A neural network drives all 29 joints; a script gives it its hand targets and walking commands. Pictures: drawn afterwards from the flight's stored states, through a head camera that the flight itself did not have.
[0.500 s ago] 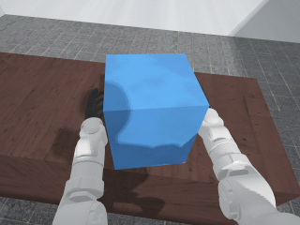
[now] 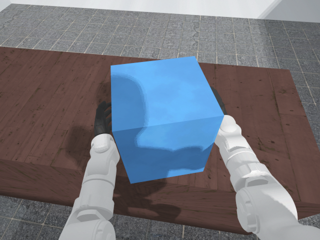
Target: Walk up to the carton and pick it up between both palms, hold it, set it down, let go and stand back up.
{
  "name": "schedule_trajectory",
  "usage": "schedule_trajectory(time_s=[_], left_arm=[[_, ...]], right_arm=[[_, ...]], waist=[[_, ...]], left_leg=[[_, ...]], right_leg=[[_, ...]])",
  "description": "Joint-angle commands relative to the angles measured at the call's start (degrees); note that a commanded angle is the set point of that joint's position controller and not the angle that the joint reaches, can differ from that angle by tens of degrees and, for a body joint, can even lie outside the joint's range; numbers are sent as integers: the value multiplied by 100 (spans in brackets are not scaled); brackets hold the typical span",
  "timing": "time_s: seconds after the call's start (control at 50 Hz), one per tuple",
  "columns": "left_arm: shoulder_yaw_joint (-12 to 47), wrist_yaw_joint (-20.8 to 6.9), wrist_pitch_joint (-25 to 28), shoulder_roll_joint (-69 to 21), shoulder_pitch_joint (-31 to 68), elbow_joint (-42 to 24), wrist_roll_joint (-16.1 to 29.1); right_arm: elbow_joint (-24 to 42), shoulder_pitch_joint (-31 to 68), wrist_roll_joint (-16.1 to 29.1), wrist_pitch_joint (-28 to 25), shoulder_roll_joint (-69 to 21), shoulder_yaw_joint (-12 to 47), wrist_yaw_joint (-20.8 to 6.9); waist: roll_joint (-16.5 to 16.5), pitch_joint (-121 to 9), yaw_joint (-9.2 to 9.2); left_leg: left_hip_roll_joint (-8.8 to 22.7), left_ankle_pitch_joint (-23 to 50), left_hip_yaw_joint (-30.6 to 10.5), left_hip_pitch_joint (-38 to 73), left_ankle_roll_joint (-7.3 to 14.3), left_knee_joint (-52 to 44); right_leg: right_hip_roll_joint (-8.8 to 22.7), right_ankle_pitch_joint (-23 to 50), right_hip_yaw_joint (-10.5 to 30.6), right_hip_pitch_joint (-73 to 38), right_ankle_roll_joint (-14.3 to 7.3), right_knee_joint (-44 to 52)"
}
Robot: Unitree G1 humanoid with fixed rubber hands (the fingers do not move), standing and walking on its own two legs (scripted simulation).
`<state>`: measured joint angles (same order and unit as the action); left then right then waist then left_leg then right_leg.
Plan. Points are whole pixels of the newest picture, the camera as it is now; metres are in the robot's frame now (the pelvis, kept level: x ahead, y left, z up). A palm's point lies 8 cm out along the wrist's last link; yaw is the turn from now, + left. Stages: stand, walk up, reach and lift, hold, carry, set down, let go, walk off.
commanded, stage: set down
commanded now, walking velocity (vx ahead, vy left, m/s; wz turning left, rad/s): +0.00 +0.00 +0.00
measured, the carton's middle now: (160, 123) +0.40 +0.05 +0.05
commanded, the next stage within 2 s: none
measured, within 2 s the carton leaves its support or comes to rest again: rests again in 0.18 s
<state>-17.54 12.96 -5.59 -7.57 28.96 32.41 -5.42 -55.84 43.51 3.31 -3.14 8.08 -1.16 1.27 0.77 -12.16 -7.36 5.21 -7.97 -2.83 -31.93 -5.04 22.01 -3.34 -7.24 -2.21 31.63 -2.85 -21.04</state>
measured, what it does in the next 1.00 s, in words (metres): stands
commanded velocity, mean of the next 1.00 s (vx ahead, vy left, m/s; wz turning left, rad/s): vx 0.00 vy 0.00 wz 0.00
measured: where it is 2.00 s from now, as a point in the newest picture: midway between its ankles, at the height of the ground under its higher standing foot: outside the picture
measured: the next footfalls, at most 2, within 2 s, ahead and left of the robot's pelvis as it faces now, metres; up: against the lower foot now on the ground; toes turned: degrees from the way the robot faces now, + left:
none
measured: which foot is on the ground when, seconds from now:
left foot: down 0.00-1.00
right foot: down 0.00-1.00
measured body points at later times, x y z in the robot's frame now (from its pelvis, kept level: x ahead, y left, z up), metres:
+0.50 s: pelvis -0.02 +0.01 +0.00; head +0.05 -0.01 +0.44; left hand +0.38 +0.22 +0.09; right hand +0.47 -0.12 +0.10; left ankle +0.01 +0.17 -0.74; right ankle +0.01 -0.08 -0.74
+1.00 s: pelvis -0.04 -0.01 -0.01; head +0.04 -0.01 +0.43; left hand +0.33 +0.20 +0.07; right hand +0.42 -0.15 +0.07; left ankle +0.01 +0.17 -0.74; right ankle +0.01 -0.08 -0.74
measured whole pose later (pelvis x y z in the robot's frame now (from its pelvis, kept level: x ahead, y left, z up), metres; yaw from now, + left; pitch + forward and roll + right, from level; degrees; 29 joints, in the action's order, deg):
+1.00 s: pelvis -0.04 -0.01 -0.01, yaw -1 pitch +14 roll +0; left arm -5.9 16.2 -28.2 3.7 28.6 11.0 8.8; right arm -35.0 40.2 18.4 12.9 19.1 1.8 -0.6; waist -0.4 -4.8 -7.5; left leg 5.6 -6.8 -2.5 -33.7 -5.5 26.1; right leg -3.8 -6.9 -1.8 35.0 -3.9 -27.4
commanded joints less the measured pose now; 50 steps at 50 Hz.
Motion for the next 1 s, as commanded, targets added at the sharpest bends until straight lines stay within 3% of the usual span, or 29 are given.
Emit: schedule_trajectory(time_s=[0.0,0.06,0.08,0.16,0.2,0.24,0.32,0.38,0.42,0.44,0.46,0.48,0.52,0.54,0.58,0.6,0.62,0.64,0.66,0.72,0.74,0.78,0.8,0.82,0.84,0.86,0.92,0.96,0.98], left_arm=[[2757,-555,499,-2985,5062,-1437,74],[2621,-459,605,-2393,4864,-1354,228],[2474,-460,636,-2567,5129,-1332,82],[1921,-186,622,-1167,4799,-1273,294],[1474,73,581,83,4067,-1393,432],[1037,262,260,760,4068,-1492,509],[971,392,-357,1409,3689,-2001,788],[924,391,-929,1497,3769,-2413,994],[1005,377,-1062,1399,3887,-2233,1058],[836,379,-1130,1543,3799,-2294,1054],[967,340,-1191,1402,3789,-2207,1070],[772,343,-1233,1554,3876,-2147,1044],[811,265,-1304,1492,3822,-2178,1095],[969,268,-1370,1440,3392,-2799,1080],[1013,243,-1452,1474,3636,-2783,1099],[1150,231,-1574,1303,3288,-2996,1061],[1032,198,-1615,1474,3541,-2931,1069],[1127,194,-1638,1451,3485,-3054,1085],[1013,194,-1690,1464,3342,-3011,1073],[996,211,-1664,1576,3245,-3105,1004],[965,227,-1592,1685,3349,-3007,995],[1050,292,-1565,1688,3277,-3505,1047],[925,308,-1573,1845,3214,-3673,1069],[1012,320,-1619,1847,3271,-3809,1163],[952,346,-1669,1936,3396,-3446,1151],[1076,370,-1705,1797,3223,-3652,1144],[1090,352,-1739,1837,3161,-4025,1340],[1043,327,-1831,1901,2758,-3970,1387],[980,307,-1832,1954,3012,-3585,1421]], right_arm=[[1716,4383,-34,-643,-3355,1279,-797],[1911,4490,22,-726,-2528,1089,-718],[1697,4602,-50,-678,-2742,965,-727],[1553,4539,239,-684,-1003,402,-518],[1775,4341,655,-664,342,378,-325],[1698,4487,1006,-436,1205,353,-166],[1748,4245,1406,19,2183,142,44],[2003,4412,1727,400,2316,336,56],[1946,4441,1715,575,2184,329,14],[2201,4363,1783,630,2127,433,4],[2072,4277,1726,676,2044,374,20],[2068,4366,1780,739,2109,393,-24],[1882,4252,1781,833,2139,422,-90],[2102,3774,1890,822,2366,343,-107],[2021,3913,1726,852,2472,155,-129],[1929,3595,1714,876,2579,82,-168],[2144,3831,1648,859,2515,110,-181],[2245,3752,1568,824,2553,-39,-179],[2366,3686,1570,864,2443,96,-196],[2782,3630,1536,856,2350,28,-214],[2776,3704,1546,837,2383,80,-242],[3026,3434,1610,837,2406,12,-244],[3368,3474,1536,845,2453,-4,-209],[3527,3506,1572,868,2516,-132,-191],[3361,3628,1563,957,2462,-83,-199],[3311,3289,1543,999,2502,-188,-205],[3813,3339,1490,1031,2558,-311,-174],[4016,3036,1517,1098,2531,-179,-178],[3854,3306,1468,1158,2426,-219,-164]], waist=[[-405,-4620,57],[-510,-5091,25],[-433,-4782,-37],[-436,-5096,-50],[-530,-5339,-302],[-745,-4919,-458],[-703,-4883,-341],[-804,-4592,-331],[-811,-4422,-369],[-951,-4617,-524],[-814,-4563,-354],[-773,-4539,-501],[-743,-4439,-425],[-587,-4649,-211],[-509,-4442,-111],[-329,-4313,79],[-476,-4308,-58],[-408,-4259,68],[-555,-4087,-87],[-512,-3976,-121],[-507,-3933,-268],[-303,-4256,-114],[-452,-4235,-213],[-406,-4364,-111],[-408,-4011,-205],[-338,-4091,-21],[-438,-4422,4],[-633,-4282,-95],[-631,-3986,-149]], left_leg=[[-533,1985,551,1542,196,114],[-525,2346,624,1617,153,269],[-513,2173,618,1558,166,190],[-491,2245,680,1510,147,345],[-465,2804,738,1449,106,570],[-487,2590,764,1174,139,550],[-550,2469,687,1177,93,555],[-570,2569,675,1539,130,550],[-535,2011,633,1466,190,472],[-549,2260,681,1531,228,489],[-574,2189,609,1440,210,512],[-558,2204,633,1493,213,492],[-564,2339,587,1607,220,485],[-507,2566,506,1825,183,504],[-496,2323,452,1957,170,464],[-434,2499,376,2111,141,480],[-479,2343,438,2068,209,467],[-504,2126,416,1993,238,443],[-505,2112,450,1916,301,410],[-538,1836,452,1584,369,349],[-545,1693,464,1476,379,320],[-584,1664,455,1396,337,332],[-566,1703,499,1318,373,360],[-593,1600,490,1215,367,384],[-606,1342,507,1070,395,335],[-585,1298,451,1172,370,313],[-583,1289,440,1046,373,344],[-605,1322,437,993,411,346],[-644,962,466,727,454,306]], right_leg=[[102,2873,18,-3304,551,-276],[51,3267,36,-3328,513,-349],[63,2895,29,-3256,533,-279],[23,2995,28,-3162,504,-400],[-39,3626,115,-3321,485,-582],[-75,3511,201,-3374,505,-634],[-99,3453,331,-3290,435,-649],[-160,3095,323,-3083,421,-526],[-131,2352,361,-2845,411,-425],[-151,2578,377,-3021,423,-463],[-102,2520,397,-2958,391,-415],[-164,2316,363,-2885,364,-422],[-161,2314,353,-2804,374,-388],[-213,2629,297,-2995,358,-469],[-247,2148,206,-2613,309,-369],[-286,2352,129,-2602,275,-382],[-265,2054,139,-2533,316,-333],[-247,1828,120,-2472,295,-293],[-212,1912,189,-2626,305,-286],[-146,1597,256,-2805,345,-326],[-107,1458,272,-2846,384,-344],[-92,1473,322,-3001,366,-419],[-58,1565,393,-3158,389,-431],[-52,1479,401,-3183,403,-456],[-34,1147,401,-3087,412,-434],[-35,1047,423,-3074,401,-437],[-9,1096,496,-3112,418,-479],[14,1250,547,-3305,436,-533],[81,747,632,-3136,464,-464]])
